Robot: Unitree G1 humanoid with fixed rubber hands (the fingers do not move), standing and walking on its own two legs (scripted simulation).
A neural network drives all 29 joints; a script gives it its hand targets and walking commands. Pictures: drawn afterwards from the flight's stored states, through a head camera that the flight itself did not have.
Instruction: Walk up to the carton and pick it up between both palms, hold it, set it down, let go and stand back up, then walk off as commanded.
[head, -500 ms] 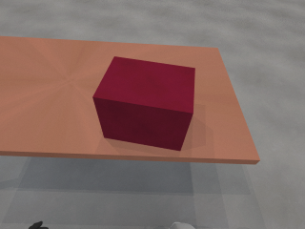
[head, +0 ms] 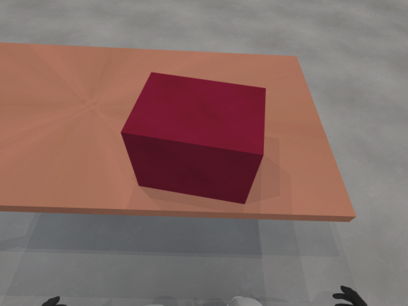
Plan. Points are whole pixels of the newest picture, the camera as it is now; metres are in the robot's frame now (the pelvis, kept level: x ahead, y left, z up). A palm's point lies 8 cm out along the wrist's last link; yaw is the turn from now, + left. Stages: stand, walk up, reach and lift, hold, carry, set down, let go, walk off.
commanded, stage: walk up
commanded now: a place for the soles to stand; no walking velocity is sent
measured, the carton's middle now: (199, 139) +0.47 +0.02 +0.01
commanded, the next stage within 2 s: stand in 0.66 s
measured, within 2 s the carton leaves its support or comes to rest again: neither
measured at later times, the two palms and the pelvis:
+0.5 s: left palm out of the picture +0.08 +0.30 -0.10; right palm out of the picture +0.12 -0.32 -0.09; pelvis +0.00 -0.01 +0.00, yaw +0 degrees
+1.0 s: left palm out of the picture +0.11 +0.31 -0.09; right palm out of the picture +0.13 -0.32 -0.10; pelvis -0.01 -0.01 -0.01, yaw +0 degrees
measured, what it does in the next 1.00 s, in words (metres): stands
